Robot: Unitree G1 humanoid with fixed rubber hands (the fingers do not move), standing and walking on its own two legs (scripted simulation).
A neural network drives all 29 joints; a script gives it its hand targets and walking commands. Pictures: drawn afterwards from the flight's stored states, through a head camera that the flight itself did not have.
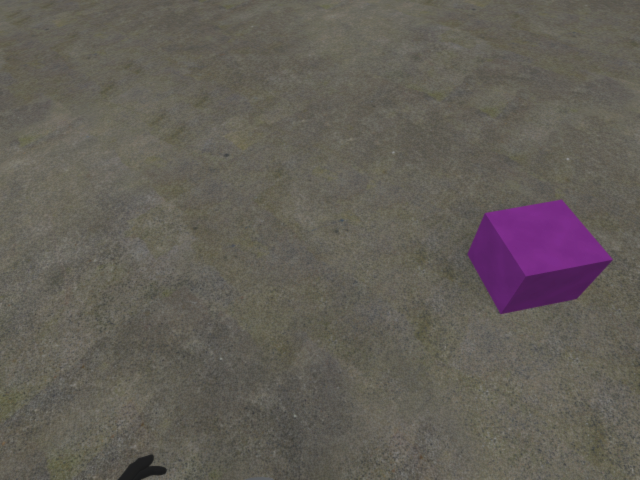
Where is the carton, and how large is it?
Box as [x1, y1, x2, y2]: [467, 200, 612, 313]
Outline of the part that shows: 562,200 499,210 484,214 467,254 500,313 576,298 612,259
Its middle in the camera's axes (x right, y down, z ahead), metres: +0.75 +0.05 +1.36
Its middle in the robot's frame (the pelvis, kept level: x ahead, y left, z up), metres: +0.95 -0.66 -0.65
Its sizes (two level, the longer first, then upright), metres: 0.289 0.271 0.236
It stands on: the floor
